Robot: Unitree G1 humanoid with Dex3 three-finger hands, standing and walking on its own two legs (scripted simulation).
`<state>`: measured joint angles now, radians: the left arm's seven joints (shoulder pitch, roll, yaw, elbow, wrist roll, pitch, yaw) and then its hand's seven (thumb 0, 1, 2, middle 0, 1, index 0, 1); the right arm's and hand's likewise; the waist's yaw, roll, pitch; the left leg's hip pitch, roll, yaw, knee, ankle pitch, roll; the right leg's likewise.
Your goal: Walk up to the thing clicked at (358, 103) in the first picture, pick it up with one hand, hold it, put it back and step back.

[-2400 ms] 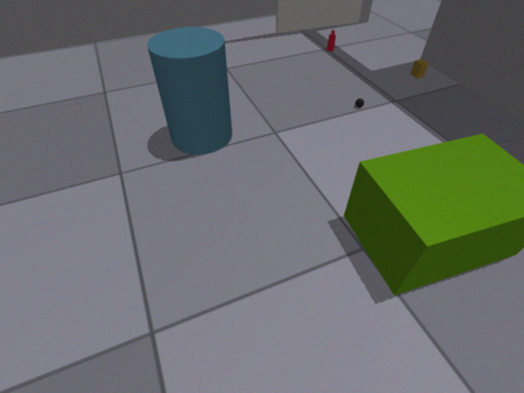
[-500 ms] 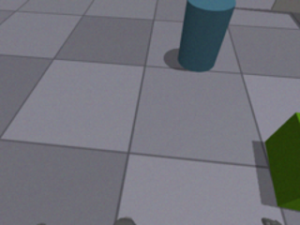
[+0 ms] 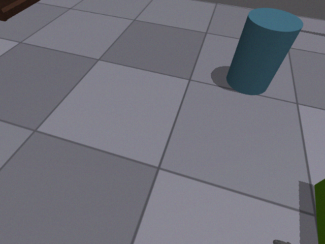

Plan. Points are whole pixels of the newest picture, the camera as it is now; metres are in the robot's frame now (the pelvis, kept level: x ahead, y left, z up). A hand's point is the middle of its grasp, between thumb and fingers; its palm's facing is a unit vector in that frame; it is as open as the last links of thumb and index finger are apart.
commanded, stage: walk up
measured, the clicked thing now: out of the picture +1.20 -1.82 -0.72
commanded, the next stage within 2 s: stand in 0.50 s
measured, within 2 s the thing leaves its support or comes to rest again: neither
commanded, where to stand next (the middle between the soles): +0.06 -0.01 m, yaw +0 degrees
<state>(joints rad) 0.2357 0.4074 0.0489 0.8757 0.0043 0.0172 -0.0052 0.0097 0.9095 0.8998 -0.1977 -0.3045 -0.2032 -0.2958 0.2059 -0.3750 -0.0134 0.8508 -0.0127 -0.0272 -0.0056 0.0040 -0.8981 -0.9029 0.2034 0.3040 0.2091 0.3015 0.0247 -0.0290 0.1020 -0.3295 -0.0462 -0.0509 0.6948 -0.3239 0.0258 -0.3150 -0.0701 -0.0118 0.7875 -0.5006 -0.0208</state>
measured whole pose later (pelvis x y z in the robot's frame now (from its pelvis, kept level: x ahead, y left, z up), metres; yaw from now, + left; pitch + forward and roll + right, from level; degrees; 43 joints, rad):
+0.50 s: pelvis +0.00 -0.02 +0.02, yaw +4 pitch -2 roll -1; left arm 0.09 0.38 0.02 1.05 0.00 -0.01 -0.01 0.01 0.91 0.90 -0.20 -0.30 -0.20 -0.30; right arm 0.12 -0.36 0.01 1.06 0.00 -0.01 0.01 0.00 -0.90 -0.90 0.20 0.30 0.21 0.30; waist 0.01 0.00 0.07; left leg -0.24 -0.04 -0.13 0.50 -0.21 -0.01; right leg -0.15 -0.06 -0.09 0.46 -0.26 0.03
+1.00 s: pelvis +0.01 -0.03 +0.03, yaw +1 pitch -2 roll +0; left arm 0.10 0.35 0.01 1.15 0.01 -0.01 -0.01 0.01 0.91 0.90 -0.20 -0.30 -0.20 -0.30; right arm 0.08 -0.35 0.00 1.14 0.00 -0.01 0.01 0.00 -0.90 -0.90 0.20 0.30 0.21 0.30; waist 0.01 0.00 0.06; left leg -0.15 0.00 -0.09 0.34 -0.16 -0.03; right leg -0.10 -0.03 -0.05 0.34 -0.21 0.01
